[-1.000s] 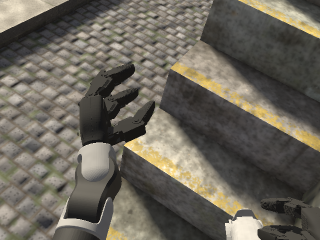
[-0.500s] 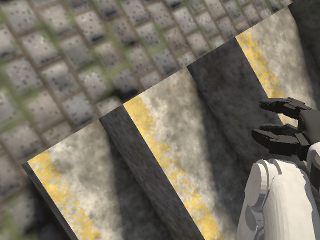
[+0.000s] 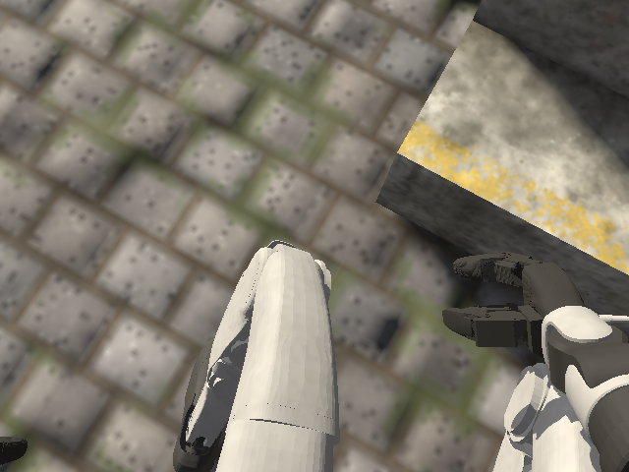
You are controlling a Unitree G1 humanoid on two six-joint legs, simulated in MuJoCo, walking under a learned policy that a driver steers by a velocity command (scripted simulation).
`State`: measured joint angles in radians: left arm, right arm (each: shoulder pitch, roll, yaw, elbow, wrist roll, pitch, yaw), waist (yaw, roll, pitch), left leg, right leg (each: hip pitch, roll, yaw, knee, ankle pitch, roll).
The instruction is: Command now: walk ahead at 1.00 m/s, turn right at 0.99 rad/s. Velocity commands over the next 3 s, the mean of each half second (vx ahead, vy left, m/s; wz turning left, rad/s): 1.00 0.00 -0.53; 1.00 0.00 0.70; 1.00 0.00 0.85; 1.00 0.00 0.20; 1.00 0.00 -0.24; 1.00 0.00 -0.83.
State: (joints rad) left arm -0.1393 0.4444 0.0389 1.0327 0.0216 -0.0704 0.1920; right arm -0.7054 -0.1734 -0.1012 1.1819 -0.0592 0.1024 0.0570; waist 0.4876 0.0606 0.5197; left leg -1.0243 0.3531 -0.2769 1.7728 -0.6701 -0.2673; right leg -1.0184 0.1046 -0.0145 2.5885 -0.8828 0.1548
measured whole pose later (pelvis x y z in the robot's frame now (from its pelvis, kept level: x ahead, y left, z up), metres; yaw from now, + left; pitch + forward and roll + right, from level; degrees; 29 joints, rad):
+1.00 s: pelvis -0.31 -0.35 +0.23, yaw -11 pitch +1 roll +5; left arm 0.09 0.16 -0.02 0.70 0.00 -0.09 0.05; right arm 0.31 -0.25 -0.04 0.69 -0.06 0.13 -0.01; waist -0.14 0.08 0.07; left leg -0.89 -0.12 -0.07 1.70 -0.32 0.01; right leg -0.43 -0.23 0.02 0.59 -0.18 0.10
